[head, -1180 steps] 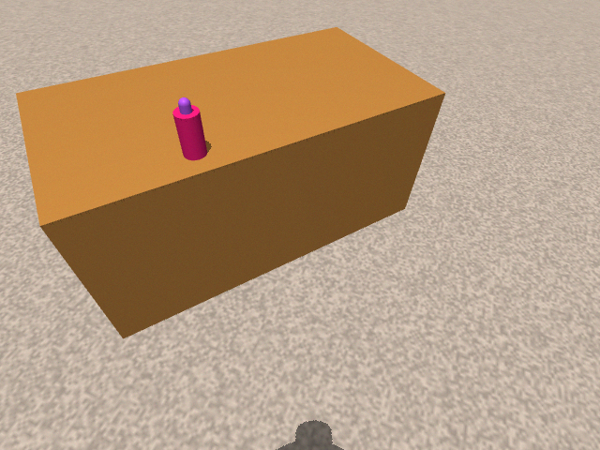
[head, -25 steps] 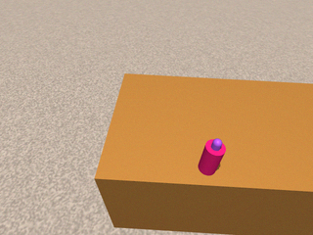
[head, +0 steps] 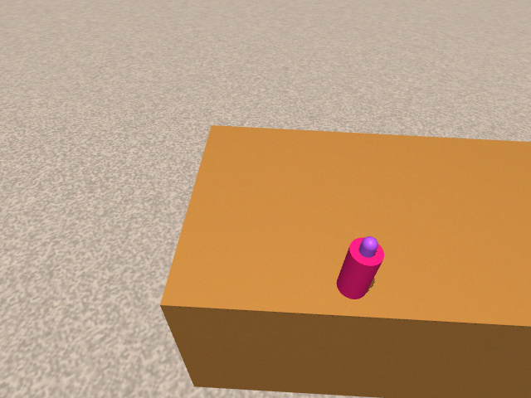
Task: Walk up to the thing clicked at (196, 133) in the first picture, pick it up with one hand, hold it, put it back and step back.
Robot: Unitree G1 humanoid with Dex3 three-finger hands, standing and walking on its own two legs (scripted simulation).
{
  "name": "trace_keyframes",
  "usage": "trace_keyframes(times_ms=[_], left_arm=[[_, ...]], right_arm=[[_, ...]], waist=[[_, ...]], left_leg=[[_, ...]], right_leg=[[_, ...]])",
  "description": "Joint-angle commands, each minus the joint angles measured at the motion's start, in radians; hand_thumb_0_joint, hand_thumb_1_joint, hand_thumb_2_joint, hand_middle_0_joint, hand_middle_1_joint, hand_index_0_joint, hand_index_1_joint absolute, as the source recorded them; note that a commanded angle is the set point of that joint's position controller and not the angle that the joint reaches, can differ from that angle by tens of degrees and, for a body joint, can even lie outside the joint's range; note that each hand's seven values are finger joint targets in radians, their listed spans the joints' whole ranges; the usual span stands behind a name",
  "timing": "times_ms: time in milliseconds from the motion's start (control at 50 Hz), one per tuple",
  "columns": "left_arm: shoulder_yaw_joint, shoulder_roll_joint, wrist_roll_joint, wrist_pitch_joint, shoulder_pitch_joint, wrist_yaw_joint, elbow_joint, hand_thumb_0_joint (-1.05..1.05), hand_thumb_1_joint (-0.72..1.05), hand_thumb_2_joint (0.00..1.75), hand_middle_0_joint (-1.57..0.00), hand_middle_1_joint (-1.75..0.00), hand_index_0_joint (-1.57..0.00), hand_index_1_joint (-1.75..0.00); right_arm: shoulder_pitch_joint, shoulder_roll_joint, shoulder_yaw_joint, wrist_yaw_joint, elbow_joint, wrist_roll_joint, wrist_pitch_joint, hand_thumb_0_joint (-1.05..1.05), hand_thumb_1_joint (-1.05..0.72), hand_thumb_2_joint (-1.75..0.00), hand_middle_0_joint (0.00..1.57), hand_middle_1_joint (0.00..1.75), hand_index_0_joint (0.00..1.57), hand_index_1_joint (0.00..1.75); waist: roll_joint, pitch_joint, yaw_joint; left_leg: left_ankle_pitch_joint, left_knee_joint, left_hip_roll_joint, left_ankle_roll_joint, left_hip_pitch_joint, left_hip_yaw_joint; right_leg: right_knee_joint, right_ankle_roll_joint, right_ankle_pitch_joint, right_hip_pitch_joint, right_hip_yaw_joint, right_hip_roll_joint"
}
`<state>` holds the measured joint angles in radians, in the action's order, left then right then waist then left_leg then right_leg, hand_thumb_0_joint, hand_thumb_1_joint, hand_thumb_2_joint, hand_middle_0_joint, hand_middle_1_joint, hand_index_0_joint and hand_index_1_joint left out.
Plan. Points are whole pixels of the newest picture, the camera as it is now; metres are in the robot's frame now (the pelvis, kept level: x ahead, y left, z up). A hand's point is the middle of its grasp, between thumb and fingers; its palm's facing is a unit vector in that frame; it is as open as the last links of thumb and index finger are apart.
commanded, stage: home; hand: right
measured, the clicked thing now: (360, 264) +0.42 -0.20 -0.10
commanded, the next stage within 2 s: stand in 0.66 s
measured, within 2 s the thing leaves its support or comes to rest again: neither
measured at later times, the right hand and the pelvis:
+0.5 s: hand out of the picture +0.06 -0.26 -0.16, palm faces -0.04 +0.93 -0.35, open 17.1 cm; pelvis +0.00 +0.00 +0.00, yaw +0 degrees
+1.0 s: hand out of the picture +0.06 -0.26 -0.16, palm faces -0.04 +0.94 -0.35, open 14.2 cm; pelvis +0.00 +0.00 +0.00, yaw -1 degrees
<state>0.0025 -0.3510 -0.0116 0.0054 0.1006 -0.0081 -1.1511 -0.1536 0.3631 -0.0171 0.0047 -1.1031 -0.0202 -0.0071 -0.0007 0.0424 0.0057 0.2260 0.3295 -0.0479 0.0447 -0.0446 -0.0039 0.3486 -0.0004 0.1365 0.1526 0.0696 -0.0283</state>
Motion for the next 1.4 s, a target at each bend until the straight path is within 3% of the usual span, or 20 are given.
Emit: trace_keyframes(times_ms=[0,80,540,720,740,780,800,940,1080,1200,1240,1380], left_arm=[[-0.041,-0.209,0.001,0.021,-0.041,0.011,0.053,0.0,0.9,0.9,-0.2,-0.3,-0.2,-0.3],[-0.046,-0.219,-0.002,0.02,-0.049,0.012,0.059,0.0,0.9,0.9,-0.2,-0.3,-0.2,-0.3],[-0.043,-0.215,0.004,0.024,-0.031,0.011,0.059,0.0,0.9,0.9,-0.2,-0.3,-0.2,-0.3],[-0.046,-0.217,0.003,0.022,-0.026,0.009,0.062,0.0,0.9,0.9,-0.2,-0.3,-0.2,-0.3],[-0.047,-0.215,0.003,0.022,-0.033,0.009,0.062,0.0,0.9,0.9,-0.2,-0.3,-0.2,-0.3],[-0.047,-0.218,0.004,0.023,-0.026,0.008,0.06,0.0,0.9,0.9,-0.2,-0.3,-0.2,-0.3],[-0.047,-0.217,0.002,0.022,-0.029,0.009,0.062,0.0,0.9,0.9,-0.2,-0.3,-0.2,-0.3],[-0.044,-0.213,0.002,0.024,-0.035,0.01,0.065,0.0,0.9,0.9,-0.2,-0.3,-0.2,-0.3],[-0.045,-0.213,0.002,0.025,-0.031,0.013,0.067,0.0,0.9,0.9,-0.2,-0.3,-0.2,-0.3],[-0.043,-0.207,0.002,0.025,-0.033,0.014,0.065,0.0,0.9,0.9,-0.2,-0.3,-0.2,-0.3],[-0.045,-0.213,0.004,0.023,-0.033,0.014,0.065,0.0,0.9,0.9,-0.2,-0.3,-0.2,-0.3],[-0.047,-0.211,0.005,0.023,-0.034,0.013,0.064,0.0,0.9,0.9,-0.2,-0.3,-0.2,-0.3]], right_arm=[[0.023,0.206,0.041,0.01,0.045,0.003,-0.018,0.0,0.51,-0.08,0.06,0.06,0.06,0.06],[0.029,0.213,0.048,0.01,0.049,0.002,-0.016,0.0,0.51,-0.08,0.06,0.06,0.06,0.06],[0.029,0.207,0.046,0.008,0.041,0.005,-0.017,0.0,0.5,-0.08,0.06,0.06,0.06,0.06],[0.029,0.206,0.049,0.006,0.041,0.004,-0.018,0.0,0.53,-0.07,0.05,0.06,0.05,0.06],[0.026,0.207,0.048,0.007,0.042,0.003,-0.017,0.0,0.49,-0.09,0.06,0.06,0.06,0.06],[0.025,0.201,0.048,0.006,0.039,0.005,-0.018,0.0,0.33,-0.25,0.2,0.22,0.2,0.22],[0.028,0.206,0.049,0.006,0.042,0.004,-0.018,0.0,0.25,-0.33,0.2,0.3,0.2,0.3],[0.028,0.204,0.048,0.007,0.041,0.003,-0.016,0.0,-0.31,-0.89,0.2,0.3,0.2,0.3],[0.034,0.202,0.05,0.008,0.041,0.005,-0.015,0.0,-0.87,-0.9,0.2,0.3,0.2,0.3],[0.035,0.206,0.051,0.009,0.038,0.004,-0.015,0.0,-0.9,-0.9,0.2,0.3,0.2,0.3],[0.031,0.199,0.049,0.009,0.035,0.006,-0.015,0.0,-0.9,-0.9,0.2,0.3,0.2,0.3],[0.038,0.2,0.05,0.01,0.039,0.006,-0.017,0.0,-0.9,-0.9,0.2,0.3,0.2,0.3]], waist=[[0.007,-0.024,0.003],[0.002,-0.029,0.0],[-0.001,-0.043,-0.002],[0.0,-0.033,0.002],[-0.004,-0.031,-0.003],[0.004,-0.034,0.001],[0.0,-0.033,-0.002],[0.007,-0.051,-0.004],[0.004,-0.073,-0.003],[-0.005,-0.065,-0.003],[0.0,-0.052,-0.002],[-0.009,-0.056,0.0]], left_leg=[[-0.086,-0.077,-0.084,-0.052,-0.107,-0.063],[-0.058,-0.082,-0.085,-0.055,-0.111,-0.065],[-0.086,-0.083,-0.09,-0.056,-0.088,-0.063],[-0.054,-0.09,-0.086,-0.055,-0.095,-0.06],[-0.049,-0.087,-0.085,-0.056,-0.102,-0.057],[-0.055,-0.088,-0.086,-0.055,-0.093,-0.06],[-0.057,-0.085,-0.085,-0.054,-0.093,-0.058],[-0.092,-0.076,-0.088,-0.054,-0.079,-0.054],[-0.131,-0.071,-0.091,-0.052,-0.076,-0.051],[-0.143,-0.07,-0.094,-0.051,-0.07,-0.053],[-0.127,-0.078,-0.094,-0.049,-0.072,-0.056],[-0.143,-0.082,-0.094,-0.05,-0.066,-0.053]], right_leg=[[-0.068,0.012,-0.035,-0.065,-0.114,-0.103],[-0.073,0.021,-0.008,-0.068,-0.123,-0.108],[-0.06,0.023,-0.084,-0.068,-0.129,-0.113],[-0.069,0.024,-0.022,-0.055,-0.13,-0.109],[-0.069,0.024,-0.032,-0.058,-0.134,-0.11],[-0.07,0.025,-0.018,-0.056,-0.133,-0.11],[-0.069,0.024,-0.02,-0.051,-0.132,-0.107],[-0.06,0.024,-0.077,-0.056,-0.132,-0.112],[-0.046,0.025,-0.153,-0.091,-0.122,-0.115],[-0.045,0.021,-0.159,-0.082,-0.12,-0.113],[-0.049,0.021,-0.12,-0.072,-0.119,-0.111],[-0.044,0.021,-0.161,-0.085,-0.117,-0.113]])
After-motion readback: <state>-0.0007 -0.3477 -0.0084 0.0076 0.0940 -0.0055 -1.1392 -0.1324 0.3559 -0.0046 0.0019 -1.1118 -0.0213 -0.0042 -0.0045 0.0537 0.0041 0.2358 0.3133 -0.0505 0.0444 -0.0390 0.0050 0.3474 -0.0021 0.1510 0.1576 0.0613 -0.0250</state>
